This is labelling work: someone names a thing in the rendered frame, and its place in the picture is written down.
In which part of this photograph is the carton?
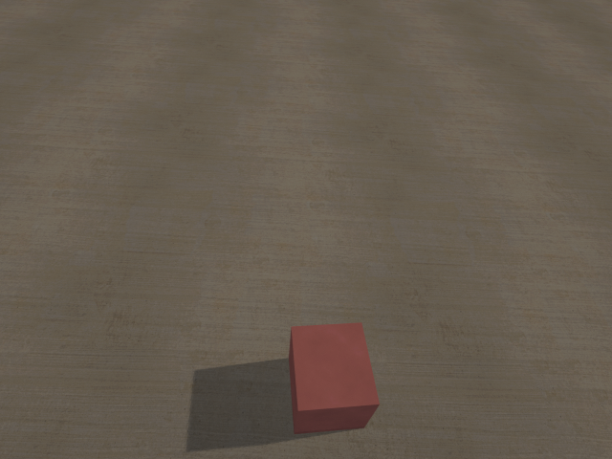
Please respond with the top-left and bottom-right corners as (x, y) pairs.
(289, 322), (380, 434)

